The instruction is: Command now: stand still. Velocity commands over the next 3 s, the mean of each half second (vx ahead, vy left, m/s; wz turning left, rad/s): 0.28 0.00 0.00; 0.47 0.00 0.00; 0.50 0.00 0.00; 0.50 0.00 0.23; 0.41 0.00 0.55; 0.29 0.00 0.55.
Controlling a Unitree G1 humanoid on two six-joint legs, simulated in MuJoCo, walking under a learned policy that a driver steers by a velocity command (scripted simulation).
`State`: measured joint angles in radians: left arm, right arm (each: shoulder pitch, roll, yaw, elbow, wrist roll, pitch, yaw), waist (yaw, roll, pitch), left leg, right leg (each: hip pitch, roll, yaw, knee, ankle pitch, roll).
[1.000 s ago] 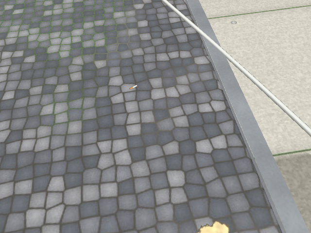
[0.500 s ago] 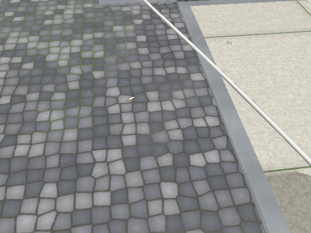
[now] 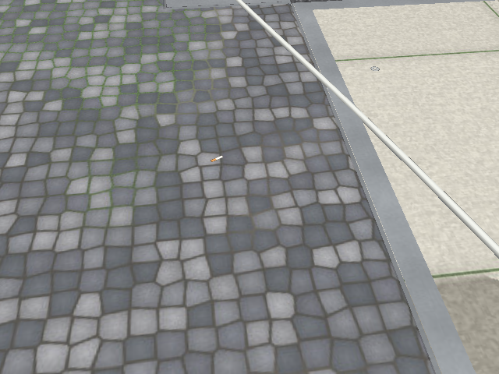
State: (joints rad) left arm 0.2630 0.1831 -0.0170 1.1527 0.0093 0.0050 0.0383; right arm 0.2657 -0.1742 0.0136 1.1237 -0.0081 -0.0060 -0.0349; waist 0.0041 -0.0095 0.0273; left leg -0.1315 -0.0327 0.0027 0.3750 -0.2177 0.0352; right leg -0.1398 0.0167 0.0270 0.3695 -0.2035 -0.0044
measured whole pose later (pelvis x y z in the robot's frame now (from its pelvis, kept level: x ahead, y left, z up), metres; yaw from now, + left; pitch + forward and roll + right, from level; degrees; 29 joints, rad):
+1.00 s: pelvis +0.40 -0.02 +0.00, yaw -1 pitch -1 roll +1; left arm 0.22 0.20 0.04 0.99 0.04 -0.06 -0.02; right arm 0.35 -0.20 -0.05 1.07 -0.01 -0.09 0.00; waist -0.01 -0.02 0.05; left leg -0.14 -0.10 0.12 0.33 -0.19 0.13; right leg -0.54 -0.08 0.01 1.11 -0.24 -0.07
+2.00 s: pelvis +0.96 +0.00 -0.01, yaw +10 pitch +0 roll +0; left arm 0.28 0.20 0.05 0.96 0.02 -0.10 0.00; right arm 0.21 -0.23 -0.08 0.94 -0.02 -0.05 0.01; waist 0.00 -0.02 0.06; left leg -0.31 -0.11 0.06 0.48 -0.17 0.13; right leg -0.36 -0.03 -0.03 1.21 -0.33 -0.04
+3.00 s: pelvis +1.28 +0.09 +0.00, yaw +44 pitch +1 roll -1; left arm 0.28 0.29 0.07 0.78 0.04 0.00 -0.04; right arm 0.29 -0.24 -0.03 0.75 -0.03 -0.01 0.03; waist 0.01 -0.05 -0.04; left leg -0.20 -0.03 0.02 0.47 -0.30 0.07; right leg -0.43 -0.08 -0.09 0.88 -0.37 -0.01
